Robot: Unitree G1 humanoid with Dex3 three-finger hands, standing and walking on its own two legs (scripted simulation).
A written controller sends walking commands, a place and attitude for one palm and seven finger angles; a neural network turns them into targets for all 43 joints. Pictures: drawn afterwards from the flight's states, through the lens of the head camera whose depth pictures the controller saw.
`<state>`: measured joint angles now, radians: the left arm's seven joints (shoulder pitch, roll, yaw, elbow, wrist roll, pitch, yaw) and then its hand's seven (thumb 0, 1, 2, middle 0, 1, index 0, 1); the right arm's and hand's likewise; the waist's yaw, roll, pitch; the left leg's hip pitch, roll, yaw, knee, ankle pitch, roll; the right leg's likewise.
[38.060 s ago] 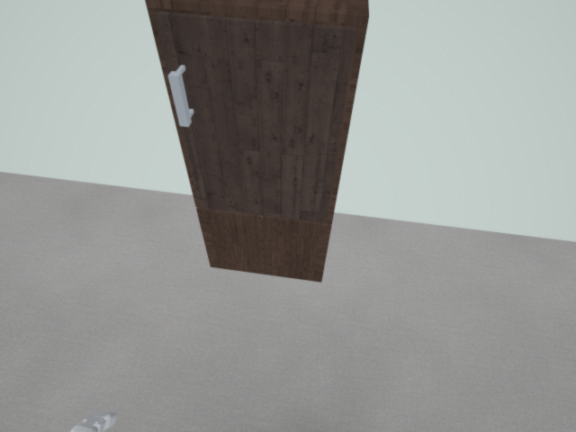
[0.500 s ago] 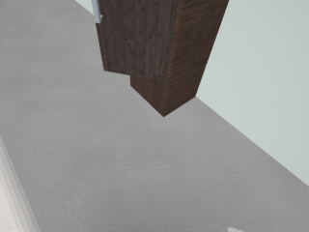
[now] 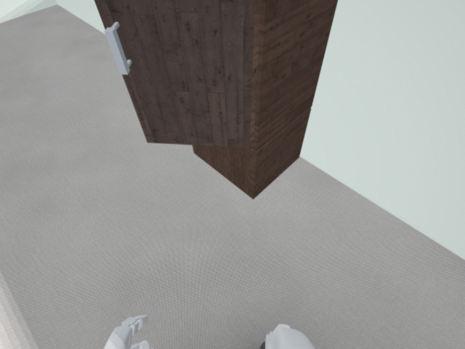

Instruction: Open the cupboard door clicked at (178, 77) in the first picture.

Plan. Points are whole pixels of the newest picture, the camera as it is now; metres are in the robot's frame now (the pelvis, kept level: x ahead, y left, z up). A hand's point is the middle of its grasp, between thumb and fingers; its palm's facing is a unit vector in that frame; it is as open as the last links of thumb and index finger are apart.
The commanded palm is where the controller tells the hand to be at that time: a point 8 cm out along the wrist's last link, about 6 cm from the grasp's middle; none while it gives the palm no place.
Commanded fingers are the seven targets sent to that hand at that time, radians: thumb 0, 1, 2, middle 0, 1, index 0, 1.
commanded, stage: take the last steps up to it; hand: left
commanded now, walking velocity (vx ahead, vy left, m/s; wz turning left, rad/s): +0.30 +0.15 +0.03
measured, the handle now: (120, 48) +0.89 +0.33 +0.06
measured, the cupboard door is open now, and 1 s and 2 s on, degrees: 39 39 39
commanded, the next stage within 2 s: come to a stop and stand still in 0.56 s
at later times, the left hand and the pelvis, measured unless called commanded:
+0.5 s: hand out of the picture +0.11 +0.20 -0.15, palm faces +0.19 -0.96 -0.19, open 7.3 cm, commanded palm none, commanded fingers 0.00 0.90 0.90 -0.20 -0.30 -0.20 -0.30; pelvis +0.21 +0.05 +0.01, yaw +3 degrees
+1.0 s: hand (115, 221) +0.43 +0.30 -0.15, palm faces +0.02 -0.97 -0.26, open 7.3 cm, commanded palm none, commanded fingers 0.00 0.90 0.90 -0.20 -0.30 -0.20 -0.30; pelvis +0.33 +0.10 +0.01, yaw +0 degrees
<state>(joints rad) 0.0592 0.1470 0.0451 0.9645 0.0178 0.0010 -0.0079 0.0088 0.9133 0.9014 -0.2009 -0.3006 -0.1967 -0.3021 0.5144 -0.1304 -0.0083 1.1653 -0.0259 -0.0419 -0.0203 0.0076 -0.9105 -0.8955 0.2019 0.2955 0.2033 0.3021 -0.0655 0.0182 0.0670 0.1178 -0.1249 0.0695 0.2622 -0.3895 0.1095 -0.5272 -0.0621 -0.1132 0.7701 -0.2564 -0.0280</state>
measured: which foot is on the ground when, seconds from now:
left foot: down 0.00-0.06, up 0.08-0.54, down 0.56-1.00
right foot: up 0.00-0.04, down 0.06-0.56, up 0.58-1.00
